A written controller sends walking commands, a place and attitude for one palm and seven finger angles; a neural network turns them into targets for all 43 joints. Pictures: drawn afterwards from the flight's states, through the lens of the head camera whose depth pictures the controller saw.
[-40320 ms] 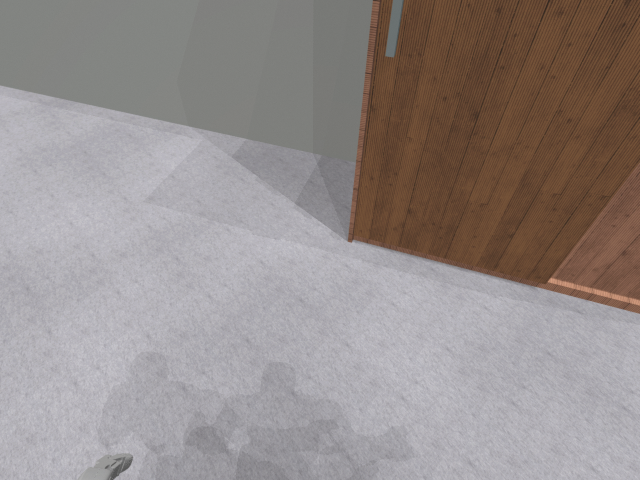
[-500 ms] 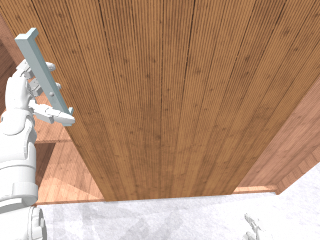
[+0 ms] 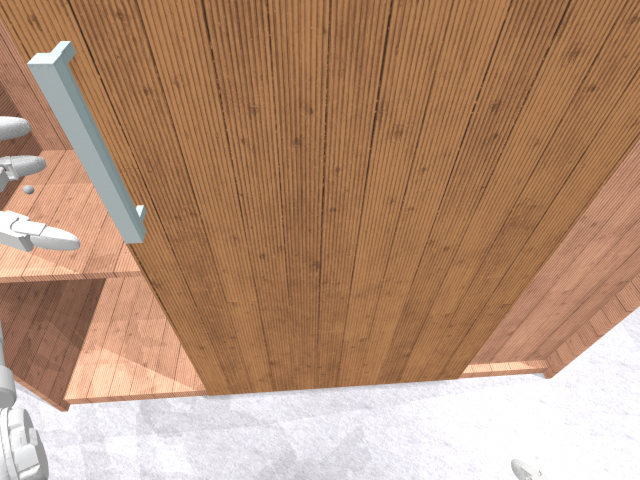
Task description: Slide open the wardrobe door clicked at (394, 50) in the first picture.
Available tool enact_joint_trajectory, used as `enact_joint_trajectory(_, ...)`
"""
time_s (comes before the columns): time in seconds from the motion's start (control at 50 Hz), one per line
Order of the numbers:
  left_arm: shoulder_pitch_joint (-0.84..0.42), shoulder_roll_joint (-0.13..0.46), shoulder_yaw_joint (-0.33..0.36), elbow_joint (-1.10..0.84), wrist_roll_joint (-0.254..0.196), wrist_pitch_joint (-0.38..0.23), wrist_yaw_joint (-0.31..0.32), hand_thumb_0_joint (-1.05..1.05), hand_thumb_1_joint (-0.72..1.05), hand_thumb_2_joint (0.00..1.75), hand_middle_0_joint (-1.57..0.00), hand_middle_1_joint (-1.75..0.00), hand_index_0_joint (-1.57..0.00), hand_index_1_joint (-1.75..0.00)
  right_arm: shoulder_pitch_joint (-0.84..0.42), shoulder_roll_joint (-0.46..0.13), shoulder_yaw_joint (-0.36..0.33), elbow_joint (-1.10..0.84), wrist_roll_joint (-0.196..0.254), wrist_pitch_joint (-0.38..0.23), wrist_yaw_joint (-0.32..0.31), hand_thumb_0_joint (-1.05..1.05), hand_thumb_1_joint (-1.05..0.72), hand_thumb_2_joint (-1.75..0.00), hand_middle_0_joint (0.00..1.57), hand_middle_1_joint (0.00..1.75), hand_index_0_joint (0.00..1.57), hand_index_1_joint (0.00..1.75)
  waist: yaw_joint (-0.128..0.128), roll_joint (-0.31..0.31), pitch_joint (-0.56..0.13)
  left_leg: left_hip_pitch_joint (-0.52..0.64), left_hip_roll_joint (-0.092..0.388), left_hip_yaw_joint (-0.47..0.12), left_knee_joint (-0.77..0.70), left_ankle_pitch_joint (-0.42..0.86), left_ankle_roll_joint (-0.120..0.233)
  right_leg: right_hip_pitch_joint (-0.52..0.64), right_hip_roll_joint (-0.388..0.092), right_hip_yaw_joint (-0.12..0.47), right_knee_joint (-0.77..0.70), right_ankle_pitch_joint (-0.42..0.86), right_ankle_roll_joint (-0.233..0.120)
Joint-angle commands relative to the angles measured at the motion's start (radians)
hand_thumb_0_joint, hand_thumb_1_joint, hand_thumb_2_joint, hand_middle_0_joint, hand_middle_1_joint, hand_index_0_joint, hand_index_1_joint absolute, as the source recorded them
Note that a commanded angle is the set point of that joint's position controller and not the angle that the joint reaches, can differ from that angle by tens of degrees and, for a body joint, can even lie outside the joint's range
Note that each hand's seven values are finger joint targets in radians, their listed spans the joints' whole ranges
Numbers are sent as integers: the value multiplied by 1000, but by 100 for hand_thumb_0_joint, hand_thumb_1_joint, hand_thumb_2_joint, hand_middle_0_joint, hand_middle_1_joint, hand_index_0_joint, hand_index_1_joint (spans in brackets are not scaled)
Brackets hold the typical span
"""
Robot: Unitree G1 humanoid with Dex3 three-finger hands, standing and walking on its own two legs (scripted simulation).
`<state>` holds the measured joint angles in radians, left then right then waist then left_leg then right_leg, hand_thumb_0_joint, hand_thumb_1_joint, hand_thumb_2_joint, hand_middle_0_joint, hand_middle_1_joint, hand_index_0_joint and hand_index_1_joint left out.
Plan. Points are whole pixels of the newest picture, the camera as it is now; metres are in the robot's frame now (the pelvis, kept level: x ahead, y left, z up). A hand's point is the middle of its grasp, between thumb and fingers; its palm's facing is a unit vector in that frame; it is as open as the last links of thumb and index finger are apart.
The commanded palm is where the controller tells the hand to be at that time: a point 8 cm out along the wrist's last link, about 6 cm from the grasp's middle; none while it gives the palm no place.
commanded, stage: slip the hand off the handle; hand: left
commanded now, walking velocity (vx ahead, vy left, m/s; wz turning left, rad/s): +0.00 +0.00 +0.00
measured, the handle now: (105, 155) +0.44 +0.29 +0.19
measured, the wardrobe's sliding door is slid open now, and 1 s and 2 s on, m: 0.43 0.43 0.43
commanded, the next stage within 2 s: draw the hand back to the body in 0.60 s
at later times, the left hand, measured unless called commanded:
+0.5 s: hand out of the picture +0.28 +0.33 +0.18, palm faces +0.38 -0.91 -0.18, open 14.7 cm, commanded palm +0.24 +0.37 +0.18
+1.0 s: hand out of the picture +0.24 +0.29 +0.19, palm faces +0.14 -0.99 -0.08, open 14.7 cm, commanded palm +0.19 +0.35 +0.19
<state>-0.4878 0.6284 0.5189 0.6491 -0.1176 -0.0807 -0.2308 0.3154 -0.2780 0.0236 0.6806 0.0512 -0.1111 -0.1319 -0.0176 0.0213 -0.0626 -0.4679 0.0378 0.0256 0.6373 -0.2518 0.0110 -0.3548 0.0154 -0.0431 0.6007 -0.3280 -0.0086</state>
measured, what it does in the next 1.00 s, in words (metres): stands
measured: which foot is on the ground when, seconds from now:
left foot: down 0.00-1.00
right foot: down 0.00-1.00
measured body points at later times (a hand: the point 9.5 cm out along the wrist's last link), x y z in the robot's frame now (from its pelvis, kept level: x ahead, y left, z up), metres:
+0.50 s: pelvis +0.00 +0.02 +0.00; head -0.01 +0.01 +0.45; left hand +0.26 +0.37 +0.19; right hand +0.20 -0.20 -0.06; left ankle +0.04 +0.11 -0.73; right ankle -0.01 -0.12 -0.73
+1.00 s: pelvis +0.00 -0.01 +0.01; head -0.04 -0.03 +0.46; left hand +0.23 +0.35 +0.20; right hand +0.19 -0.24 -0.05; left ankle +0.04 +0.11 -0.73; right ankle -0.01 -0.12 -0.73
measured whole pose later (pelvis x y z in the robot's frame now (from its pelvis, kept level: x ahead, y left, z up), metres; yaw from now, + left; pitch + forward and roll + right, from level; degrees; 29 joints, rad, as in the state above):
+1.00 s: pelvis +0.00 -0.01 +0.01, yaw +1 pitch -3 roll -1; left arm -0.01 0.52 0.51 0.10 -0.39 0.18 -0.43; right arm 0.23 -0.27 0.08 0.63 0.09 -0.23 -0.15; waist 0.04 0.06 -0.06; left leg -0.29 0.03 0.00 0.56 -0.22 0.00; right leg -0.16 0.02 -0.06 0.52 -0.31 -0.02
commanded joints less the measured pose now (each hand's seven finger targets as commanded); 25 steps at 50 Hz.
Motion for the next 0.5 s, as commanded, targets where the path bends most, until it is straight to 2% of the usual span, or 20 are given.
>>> enact_joint_trajectory(0.0,-233,343,96,-310,-24,-84,20,0,-55,20,-25,-115,-25,-115,-52,-140,-52,-160,-7,-47,-1,0,-90,-90,20,30,20,30,49,80,-274,250,-26,-25,-68,170,39,-9,14,18,-86,188,-11)
enact_joint_trajectory(0.02,-204,351,118,-338,-32,-89,21,0,-55,20,-25,-115,-25,-115,-54,-140,-53,-165,-7,-49,2,0,-90,-90,20,30,20,30,57,72,-274,250,-25,-31,-71,167,38,-7,18,14,-85,179,-11)
enact_joint_trajectory(0.04,-184,314,95,-375,-41,-88,19,0,-55,20,-25,-115,-25,-115,-68,-136,-51,-175,-5,-50,2,0,-90,-90,20,30,20,30,53,83,-268,259,-23,-32,-77,151,37,-19,20,11,-86,160,-10)
enact_joint_trajectory(0.1,-145,286,100,-428,-66,-70,23,0,-55,20,-25,-115,-25,-115,-85,-132,-48,-178,-1,-61,-3,0,-90,-90,20,30,20,30,52,90,-226,265,-18,-44,-94,123,35,-36,23,3,-95,131,-12)
enact_joint_trajectory(0.16,-139,234,60,-537,-71,-42,34,0,-55,20,-25,-115,-25,-115,-113,-124,-42,-190,1,-76,-11,0,-90,-90,20,30,20,30,52,120,-208,288,-15,-58,-112,99,32,-44,20,-4,-97,114,-16)
enact_joint_trajectory(0.18,-115,234,65,-570,-69,-29,43,0,-55,20,-25,-115,-25,-115,-116,-121,-42,-190,-3,-82,-11,0,-90,-90,20,30,20,30,56,140,-226,306,-14,-69,-119,100,28,-46,20,-6,-92,115,-16)
enact_joint_trajectory(0.2,-94,220,61,-595,-70,-20,51,0,-55,20,-25,-115,-25,-115,-123,-118,-39,-190,-4,-88,-11,0,-90,-90,20,30,20,30,56,138,-215,311,-13,-76,-125,97,25,-47,19,-9,-93,114,-16)
enact_joint_trajectory(0.24,-72,162,13,-649,-70,-1,62,0,-55,20,-25,-115,-25,-115,-140,-112,-33,-193,-4,-97,-11,0,-90,-90,20,30,20,30,50,141,-197,323,-8,-91,-139,67,20,-64,17,-15,-90,102,-16)
enact_joint_trajectory(0.26,-73,159,14,-661,-70,2,71,0,-55,20,-25,-115,-25,-115,-140,-111,-32,-186,-4,-102,-14,0,-90,-90,20,30,20,30,48,112,-186,320,-7,-95,-141,65,21,-53,18,-17,-94,106,-18)
enact_joint_trajectory(0.28,-59,155,18,-687,-74,9,76,0,-55,20,-25,-115,-25,-115,-147,-111,-32,-185,-6,-107,-14,0,-90,-90,20,30,20,30,51,131,-198,334,-7,-97,-144,77,18,-53,17,-15,-95,114,-18)
enact_joint_trajectory(0.3,-18,162,35,-699,-76,17,82,0,-55,20,-25,-115,-25,-115,-148,-110,-33,-183,-8,-109,-15,0,-90,-90,20,30,20,30,57,111,-202,339,-6,-102,-146,88,15,-43,18,-18,-93,118,-18)
enact_joint_trajectory(0.32,1,136,18,-740,-78,21,84,0,-55,20,-25,-115,-25,-115,-160,-106,-30,-188,-9,-114,-13,0,-90,-90,20,30,20,30,61,121,-214,354,-6,-101,-147,102,12,-38,15,-20,-91,127,-18)
enact_joint_trajectory(0.36,66,140,38,-752,-81,33,95,0,-55,20,-25,-115,-25,-115,-168,-105,-26,-181,-9,-116,-13,0,-90,-90,20,30,20,30,72,89,-199,345,-6,-94,-148,120,11,-15,16,-21,-99,141,-19)
enact_joint_trajectory(0.4,102,99,16,-810,-87,47,99,0,-55,20,-25,-115,-25,-115,-181,-94,-24,-188,-9,-120,-5,0,-90,-90,20,30,20,30,74,102,-210,363,-7,-93,-150,148,6,-9,14,-24,-97,157,-17)
enact_joint_trajectory(0.42,112,85,7,-815,-90,58,99,0,-55,20,-25,-115,-25,-115,-188,-92,-20,-189,-9,-121,-5,0,-90,-90,20,30,20,30,73,102,-190,357,-7,-93,-155,136,4,-10,13,-25,-101,154,-16)
enact_joint_trajectory(0.46,151,114,46,-803,-93,75,105,0,-55,20,-25,-115,-25,-115,-191,-95,-19,-178,-8,-115,-10,0,-90,-90,20,30,20,30,78,68,-151,331,-10,-80,-154,124,8,3,16,-23,-119,155,-16)
enact_joint_trajectory(0.48,182,100,45,-819,-99,85,105,0,-55,20,-25,-115,-25,-115,-195,-89,-18,-187,-7,-114,-8,0,-90,-90,20,30,20,30,82,68,-155,323,-14,-79,-159,125,8,14,13,-24,-119,153,-16)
